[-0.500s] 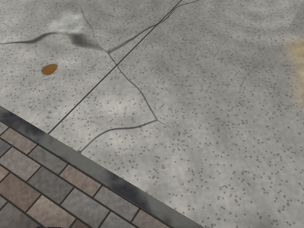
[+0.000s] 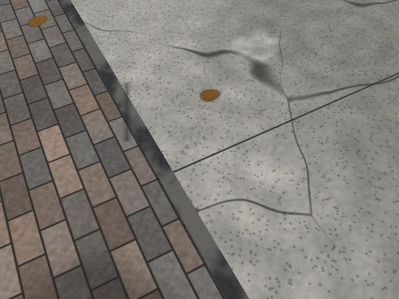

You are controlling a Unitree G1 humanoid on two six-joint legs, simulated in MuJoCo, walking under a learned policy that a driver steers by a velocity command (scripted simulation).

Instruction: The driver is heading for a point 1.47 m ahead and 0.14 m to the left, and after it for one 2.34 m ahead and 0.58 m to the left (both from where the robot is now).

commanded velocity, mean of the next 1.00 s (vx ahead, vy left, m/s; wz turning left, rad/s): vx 0.30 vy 0.00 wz -0.01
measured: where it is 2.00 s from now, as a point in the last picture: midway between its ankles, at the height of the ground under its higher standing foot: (251, 161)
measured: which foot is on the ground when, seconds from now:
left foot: up 0.00-0.38, down 0.40-1.00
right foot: down 0.00-0.40, up 0.42-1.00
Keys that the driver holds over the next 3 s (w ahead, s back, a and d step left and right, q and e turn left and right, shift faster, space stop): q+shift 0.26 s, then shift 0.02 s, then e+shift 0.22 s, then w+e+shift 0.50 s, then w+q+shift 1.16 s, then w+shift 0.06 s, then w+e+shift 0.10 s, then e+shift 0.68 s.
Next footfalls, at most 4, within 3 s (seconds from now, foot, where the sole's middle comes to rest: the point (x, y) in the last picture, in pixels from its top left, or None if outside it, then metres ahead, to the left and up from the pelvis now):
0.40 left None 0.02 0.15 -0.77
1.04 right None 0.38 -0.14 -0.77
1.50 left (233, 204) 0.82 -0.08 -0.77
1.90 right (258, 127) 1.20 -0.22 -0.77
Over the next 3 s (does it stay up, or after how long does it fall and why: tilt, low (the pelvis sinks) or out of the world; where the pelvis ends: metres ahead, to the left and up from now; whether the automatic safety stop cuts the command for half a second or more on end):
stays up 1.54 0.25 -0.01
